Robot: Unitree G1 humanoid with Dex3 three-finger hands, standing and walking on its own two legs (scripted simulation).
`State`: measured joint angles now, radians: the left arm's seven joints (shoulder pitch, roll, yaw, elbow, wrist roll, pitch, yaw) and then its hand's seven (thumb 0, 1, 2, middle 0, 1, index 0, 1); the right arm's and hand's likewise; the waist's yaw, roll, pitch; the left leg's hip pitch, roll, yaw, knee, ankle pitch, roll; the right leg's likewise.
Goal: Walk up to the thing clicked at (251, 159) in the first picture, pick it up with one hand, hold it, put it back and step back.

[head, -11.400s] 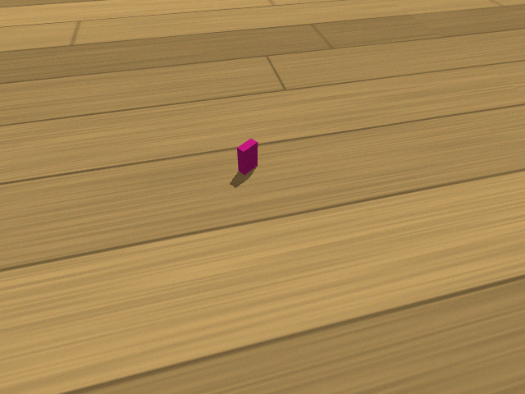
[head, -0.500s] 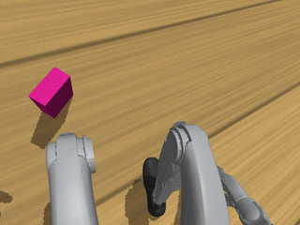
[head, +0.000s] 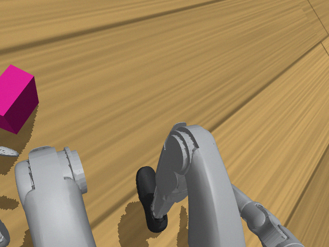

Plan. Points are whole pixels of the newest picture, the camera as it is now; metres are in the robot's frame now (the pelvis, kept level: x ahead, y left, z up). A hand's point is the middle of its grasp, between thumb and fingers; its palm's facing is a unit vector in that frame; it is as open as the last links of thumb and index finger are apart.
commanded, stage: close in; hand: left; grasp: from the side
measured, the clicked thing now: (14, 103) +0.47 +0.25 -0.20
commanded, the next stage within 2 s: rest palm in 0.36 s
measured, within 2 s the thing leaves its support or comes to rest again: neither
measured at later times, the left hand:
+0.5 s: hand (3, 112) +0.43 +0.25 -0.16, palm faces +0.28 -0.96 -0.01, open 17.5 cm
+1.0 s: hand (6, 111) +0.44 +0.25 -0.17, palm faces +0.29 -0.96 -0.02, open 16.4 cm
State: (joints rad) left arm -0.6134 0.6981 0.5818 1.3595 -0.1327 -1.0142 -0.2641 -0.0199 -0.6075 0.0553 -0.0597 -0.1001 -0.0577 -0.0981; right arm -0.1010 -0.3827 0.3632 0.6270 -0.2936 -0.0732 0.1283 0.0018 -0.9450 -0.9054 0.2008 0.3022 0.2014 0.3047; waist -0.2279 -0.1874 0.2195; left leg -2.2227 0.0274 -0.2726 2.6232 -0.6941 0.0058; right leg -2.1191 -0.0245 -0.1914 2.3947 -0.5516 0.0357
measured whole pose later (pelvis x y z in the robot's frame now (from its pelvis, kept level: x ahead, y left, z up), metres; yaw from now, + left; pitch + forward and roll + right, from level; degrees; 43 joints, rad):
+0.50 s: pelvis +0.00 +0.00 +0.00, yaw -2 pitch +13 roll -16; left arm -0.64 0.74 0.47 1.43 -0.07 -1.14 -0.03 -0.02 -0.56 0.11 -0.04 -0.08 -0.03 -0.09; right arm -0.13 -0.38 0.45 0.60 -0.36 -0.03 0.16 0.00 -0.94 -0.91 0.20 0.30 0.20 0.30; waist -0.27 -0.23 0.28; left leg -2.21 0.02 -0.33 2.65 -0.70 0.00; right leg -2.09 -0.01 -0.23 2.38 -0.55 0.05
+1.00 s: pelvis +0.00 +0.01 +0.00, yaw -3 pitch +13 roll -18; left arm -0.66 0.79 0.43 1.49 -0.04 -1.17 0.07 -0.01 -0.30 0.20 -0.03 -0.06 -0.01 -0.07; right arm -0.17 -0.37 0.50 0.59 -0.38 -0.02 0.17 0.00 -0.91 -0.91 0.20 0.30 0.20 0.30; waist -0.27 -0.26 0.30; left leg -2.21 0.02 -0.35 2.65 -0.72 0.01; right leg -2.07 0.00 -0.25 2.36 -0.55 0.06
